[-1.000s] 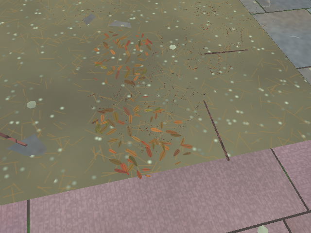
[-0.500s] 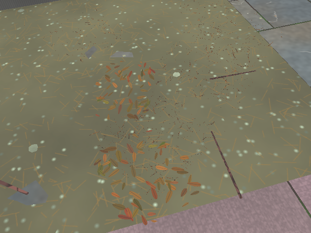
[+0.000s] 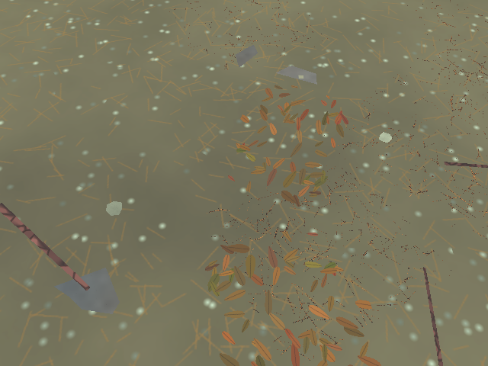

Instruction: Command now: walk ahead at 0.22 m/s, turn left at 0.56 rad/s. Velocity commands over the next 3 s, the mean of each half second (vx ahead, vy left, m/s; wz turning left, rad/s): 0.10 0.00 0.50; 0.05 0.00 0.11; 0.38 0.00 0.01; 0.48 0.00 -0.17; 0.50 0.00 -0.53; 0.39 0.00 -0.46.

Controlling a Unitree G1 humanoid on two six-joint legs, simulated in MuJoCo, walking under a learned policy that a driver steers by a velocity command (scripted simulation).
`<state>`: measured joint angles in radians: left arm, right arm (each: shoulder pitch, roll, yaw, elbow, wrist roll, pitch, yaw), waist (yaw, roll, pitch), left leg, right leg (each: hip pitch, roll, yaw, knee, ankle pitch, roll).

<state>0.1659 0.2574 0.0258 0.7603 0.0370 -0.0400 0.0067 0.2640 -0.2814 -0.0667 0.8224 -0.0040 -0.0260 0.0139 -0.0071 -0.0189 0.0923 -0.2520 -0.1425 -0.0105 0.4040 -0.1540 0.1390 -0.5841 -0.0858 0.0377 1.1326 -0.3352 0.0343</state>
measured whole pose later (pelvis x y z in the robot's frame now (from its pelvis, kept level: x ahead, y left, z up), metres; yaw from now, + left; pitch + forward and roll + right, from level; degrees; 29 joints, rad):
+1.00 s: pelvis +0.14 -0.03 +0.00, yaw +17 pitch -2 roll +0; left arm 0.29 0.26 0.02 0.92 0.03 0.02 -0.01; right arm 0.26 -0.24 -0.01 0.92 -0.02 0.01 -0.02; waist 0.01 -0.01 -0.01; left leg -0.10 -0.06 -0.05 0.41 -0.29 0.06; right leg -0.28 0.01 -0.02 0.58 -0.34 -0.04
